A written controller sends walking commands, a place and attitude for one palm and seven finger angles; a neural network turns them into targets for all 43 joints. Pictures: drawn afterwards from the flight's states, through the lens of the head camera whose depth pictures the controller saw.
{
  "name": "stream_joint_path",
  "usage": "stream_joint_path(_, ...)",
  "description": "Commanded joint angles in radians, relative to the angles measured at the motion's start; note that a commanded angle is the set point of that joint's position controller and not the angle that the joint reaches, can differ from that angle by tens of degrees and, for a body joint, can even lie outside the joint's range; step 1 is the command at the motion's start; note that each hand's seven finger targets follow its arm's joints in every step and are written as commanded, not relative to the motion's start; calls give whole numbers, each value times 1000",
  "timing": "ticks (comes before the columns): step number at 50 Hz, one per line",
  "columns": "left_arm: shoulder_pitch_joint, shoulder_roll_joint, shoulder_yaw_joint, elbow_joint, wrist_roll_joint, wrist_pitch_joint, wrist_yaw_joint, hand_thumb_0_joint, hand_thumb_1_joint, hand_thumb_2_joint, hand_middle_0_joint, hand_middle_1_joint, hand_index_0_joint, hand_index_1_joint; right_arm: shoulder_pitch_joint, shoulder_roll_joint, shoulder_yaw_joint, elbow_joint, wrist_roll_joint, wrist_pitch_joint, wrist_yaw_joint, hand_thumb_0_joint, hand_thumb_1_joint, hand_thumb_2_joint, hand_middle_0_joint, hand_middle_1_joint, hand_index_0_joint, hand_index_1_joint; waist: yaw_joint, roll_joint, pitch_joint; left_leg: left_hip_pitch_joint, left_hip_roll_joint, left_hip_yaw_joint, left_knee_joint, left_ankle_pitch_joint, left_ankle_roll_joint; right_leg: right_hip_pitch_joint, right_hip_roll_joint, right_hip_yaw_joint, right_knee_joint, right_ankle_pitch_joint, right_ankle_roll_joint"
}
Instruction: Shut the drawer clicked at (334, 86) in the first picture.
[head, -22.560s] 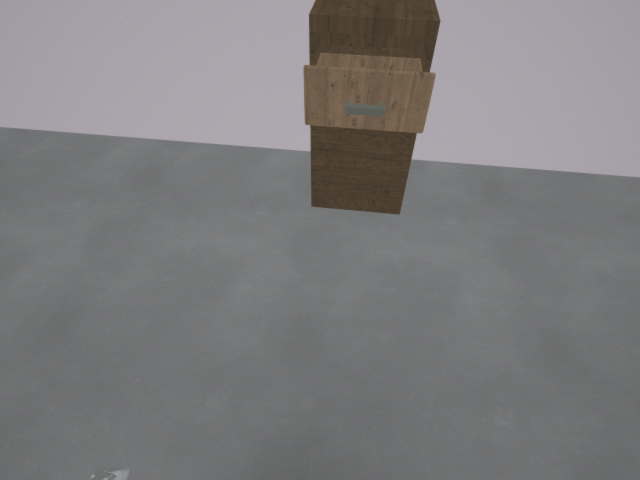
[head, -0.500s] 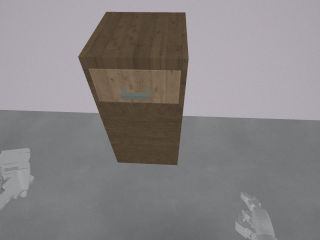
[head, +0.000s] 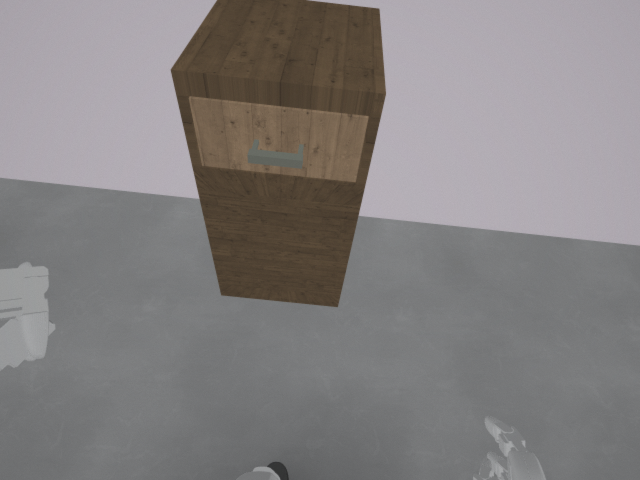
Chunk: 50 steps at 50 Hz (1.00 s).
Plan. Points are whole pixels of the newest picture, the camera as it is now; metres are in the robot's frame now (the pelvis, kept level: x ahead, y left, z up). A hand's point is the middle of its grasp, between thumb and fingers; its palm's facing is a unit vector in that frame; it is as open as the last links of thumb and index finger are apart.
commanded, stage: step back with the hand held close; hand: left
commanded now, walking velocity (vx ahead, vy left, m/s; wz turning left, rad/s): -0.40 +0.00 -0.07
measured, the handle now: (277, 152) +0.77 +0.10 -0.07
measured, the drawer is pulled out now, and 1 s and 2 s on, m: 0.00 0.00 0.00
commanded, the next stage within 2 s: stop stepping back and stand still in 0.20 s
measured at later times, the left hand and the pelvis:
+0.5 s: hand out of the picture +0.07 +0.22 +0.18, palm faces +0.33 -0.82 -0.46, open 3.2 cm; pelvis -0.11 -0.02 +0.00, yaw -6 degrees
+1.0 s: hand out of the picture +0.04 +0.24 +0.17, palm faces +0.35 -0.81 -0.47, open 3.2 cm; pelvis -0.16 +0.00 +0.01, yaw -5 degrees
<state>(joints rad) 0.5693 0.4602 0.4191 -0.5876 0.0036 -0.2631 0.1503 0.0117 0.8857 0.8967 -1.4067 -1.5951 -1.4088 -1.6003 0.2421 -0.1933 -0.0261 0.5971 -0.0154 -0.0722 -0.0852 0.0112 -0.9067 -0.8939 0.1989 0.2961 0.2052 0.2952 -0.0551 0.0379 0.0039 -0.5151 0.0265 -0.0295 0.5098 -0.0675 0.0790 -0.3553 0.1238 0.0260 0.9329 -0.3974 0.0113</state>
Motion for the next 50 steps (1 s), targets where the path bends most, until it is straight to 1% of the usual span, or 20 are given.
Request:
stream_joint_path(1, 125, 116, 103, -264, -58, -64, 14, 0, 900, 900, -1400, -1600, -1400, -1600, -131, -135, -52, -141, -7, -79, 21, 0, -900, -900, 200, 300, 200, 300, 67, 173, -176, 119, 181, -191, -350, -429, 2, 131, -14, -64, -200, -174, -33)
stream_joint_path(4, 102, 124, 98, -283, -78, -94, -2, 0, 900, 900, -1400, -1600, -1400, -1600, -89, -123, -41, -87, -17, -93, 30, 0, -900, -900, 200, 300, 200, 300, 57, 200, -238, 385, 153, -123, -288, -122, -86, 101, -46, -66, -583, -127, -52)
stream_joint_path(7, 19, 179, 136, -266, -68, -130, -6, 0, 900, 900, -1400, -1600, -1400, -1600, -62, -103, -36, -46, -15, -65, 28, 0, -900, -900, 200, 300, 200, 300, 34, -57, -241, 570, 75, 16, 60, 110, -69, -89, -248, 102, -709, 326, -61)
stream_joint_path(8, -16, 193, 148, -253, -76, -133, -6, 0, 900, 900, -1400, -1600, -1400, -1600, -91, -101, -25, -67, -14, -69, 16, 0, -900, -900, 200, 300, 200, 300, 31, -75, -228, 595, 57, 57, 60, 135, -64, -110, -250, 50, -651, 486, -36)
stream_joint_path(12, -23, 177, 135, -272, -87, -103, -32, 0, 900, 900, -1400, -1600, -1400, -1600, -129, -144, -49, -121, 11, -87, 18, 0, -900, -900, 200, 300, 200, 300, 47, 28, -381, 782, 173, -47, -63, 613, 40, -75, -40, -40, -268, 214, 86)
stream_joint_path(14, 30, 167, 160, -256, -105, -86, -41, 0, 900, 900, -1400, -1600, -1400, -1600, -165, -130, -38, -150, -2, -90, 35, 0, -900, -900, 200, 300, 200, 300, 81, 133, -315, 555, 229, -94, -210, 284, 51, 2, -27, -50, -242, -213, 37)
stream_joint_path(16, 95, 172, 203, -231, -112, -61, -42, 0, 900, 900, -1400, -1600, -1400, -1600, -219, -136, -39, -186, -4, -67, 40, 0, -900, -900, 200, 300, 200, 300, 93, 173, -138, 129, 151, 2, -247, -340, -58, 178, -56, -80, -445, -206, -40)
stream_joint_path(17, 119, 197, 224, -233, -102, -51, -35, 0, 900, 900, -1400, -1600, -1400, -1600, -202, -119, -41, -185, 13, -44, 38, 0, -900, -900, 200, 300, 200, 300, 77, 25, -96, 165, 7, 117, 60, -337, -128, 25, -190, 56, -660, -233, -88)
stream_joint_path(18, 131, 205, 209, -219, -100, -42, -25, 0, 900, 900, -1400, -1600, -1400, -1600, -205, -98, -36, -172, 23, -21, 41, 0, -900, -900, 200, 300, 200, 300, 81, -250, -18, 152, -92, 87, 505, -337, -154, -286, -490, 450, -910, -442, -162)
stream_joint_path(19, 113, 181, 188, -186, -96, -31, -11, 0, 900, 900, -1400, -1600, -1400, -1600, -204, -122, -43, -139, 18, -12, 43, 0, -900, -900, 200, 300, 200, 300, 77, -256, 115, -17, -79, -24, 759, -306, -130, -371, -535, 459, -914, -397, -196)
stream_joint_path(21, 74, 139, 171, -161, -90, 3, -28, 0, 900, 900, -1400, -1600, -1400, -1600, -181, -70, -33, -116, 32, -9, 34, 0, -900, -900, 200, 300, 200, 300, 31, -168, 92, -118, -7, -37, 766, -199, -121, -271, -421, 192, -769, -193, -158)
stream_joint_path(23, 28, 88, 106, -67, -70, -6, -21, 0, 900, 900, -1400, -1600, -1400, -1600, -178, -72, -10, -129, 27, -25, 8, 0, -900, -900, 200, 300, 200, 300, 25, -133, 130, -51, 51, 34, 463, -179, -108, -120, -340, 87, -728, -11, -138)
stream_joint_path(28, -134, 34, -35, -89, -23, -7, 16, 0, 900, 900, -1400, -1600, -1400, -1600, -120, -144, -27, -92, 15, -113, -27, 0, -900, -900, 200, 300, 200, 300, 52, -107, 8, 308, -3, 104, -40, -154, -37, 60, -304, 49, -539, 294, -69)
stream_joint_path(32, -121, 139, 38, -283, -13, -24, 31, 0, 900, 900, -1400, -1600, -1400, -1600, -63, -167, -32, -137, 24, -140, -14, 0, -900, -900, 200, 300, 200, 300, 61, 120, -156, 615, 229, -168, -55, 420, 65, -84, -140, -50, -214, 93, 14)
stream_joint_path(34, -74, 150, 64, -388, -23, -34, 20, 0, 900, 900, -1400, -1600, -1400, -1600, -63, -124, -18, -111, 4, -160, 10, 0, -900, -900, 200, 300, 200, 300, 45, 219, -146, 486, 247, -260, -201, 262, 60, -62, -130, -31, -65, -126, 4)
stream_joint_path(40, 188, 106, 142, -203, -60, 8, 27, 0, 900, 900, -1400, -1600, -1400, -1600, -118, -120, -18, -149, 18, -89, 37, 0, -900, -900, 200, 300, 200, 300, 60, 178, -72, 22, 175, -20, -203, -512, -17, 294, -116, -125, -370, -41, -36)
stream_joint_path(41, 193, 97, 137, -163, -56, 16, 26, 0, 900, 900, -1400, -1600, -1400, -1600, -125, -113, -20, -157, 18, -64, 34, 0, -900, -900, 200, 300, 200, 300, 62, 80, -36, -86, 109, 39, -58, -568, -43, 329, -139, -48, -463, -81, -67)
stream_joint_path(43, 123, 86, 95, -115, -69, 45, 20, 0, 900, 900, -1400, -1600, -1400, -1600, -144, -110, -26, -166, 23, -24, 31, 0, -900, -900, 200, 300, 200, 300, 66, -326, 57, -208, -29, 70, 533, -462, -86, 108, -496, 540, -844, -422, -210)
stream_joint_path(46, 44, 77, 93, -35, -54, 20, 11, 0, 900, 900, -1400, -1600, -1400, -1600, -83, -103, -13, -106, 11, -40, 27, 0, -900, -900, 200, 300, 200, 300, 19, -211, 4, -111, 32, 27, 581, -285, -90, 71, -412, 285, -751, -167, -180)
stream_joint_path(50, -51, 44, 3, -68, -32, 12, 16, 0, 900, 900, -1400, -1600, -1400, -1600, -138, -106, -5, -107, 13, -60, -4, 0, -900, -900, 200, 300, 200, 300, 43, -199, 22, 134, 26, 110, 229, -239, -63, 5, -357, 103, -703, -37, -152)
